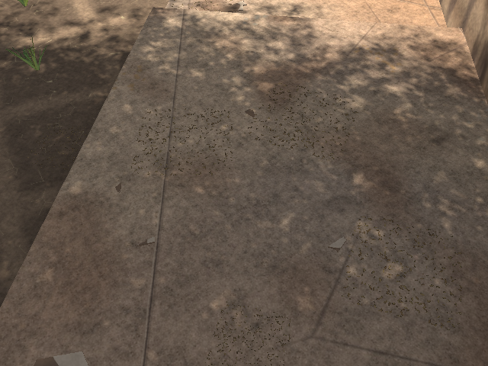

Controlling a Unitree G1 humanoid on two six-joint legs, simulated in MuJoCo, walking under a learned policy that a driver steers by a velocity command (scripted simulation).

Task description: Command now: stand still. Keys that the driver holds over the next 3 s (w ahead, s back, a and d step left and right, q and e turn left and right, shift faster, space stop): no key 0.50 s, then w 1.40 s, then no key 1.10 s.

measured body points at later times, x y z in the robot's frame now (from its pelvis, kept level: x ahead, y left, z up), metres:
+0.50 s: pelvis +0.00 +0.00 +0.00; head +0.02 +0.00 +0.45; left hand +0.05 +0.24 -0.16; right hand +0.00 -0.23 -0.16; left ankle -0.03 +0.12 -0.73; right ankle +0.04 -0.11 -0.73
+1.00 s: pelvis +0.13 -0.03 +0.01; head +0.14 -0.04 +0.46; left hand +0.06 +0.20 -0.14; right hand +0.25 -0.28 -0.12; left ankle +0.19 +0.12 -0.65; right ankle +0.05 -0.12 -0.73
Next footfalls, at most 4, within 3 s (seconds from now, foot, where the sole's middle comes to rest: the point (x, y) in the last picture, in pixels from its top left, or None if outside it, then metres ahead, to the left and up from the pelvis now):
1.24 left None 0.47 0.12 -0.77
1.82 right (292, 264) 0.81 -0.12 -0.77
2.28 left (221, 225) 0.96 0.10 -0.77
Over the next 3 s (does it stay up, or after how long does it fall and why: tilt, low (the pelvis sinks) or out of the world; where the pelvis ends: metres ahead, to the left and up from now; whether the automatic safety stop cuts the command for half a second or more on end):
stays up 0.85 0.00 0.00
